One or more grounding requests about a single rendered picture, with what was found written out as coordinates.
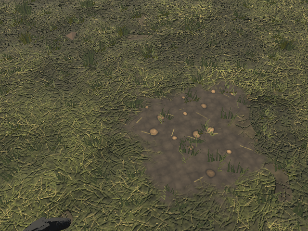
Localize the left robot hand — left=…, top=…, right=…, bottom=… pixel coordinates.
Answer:
left=23, top=217, right=71, bottom=231

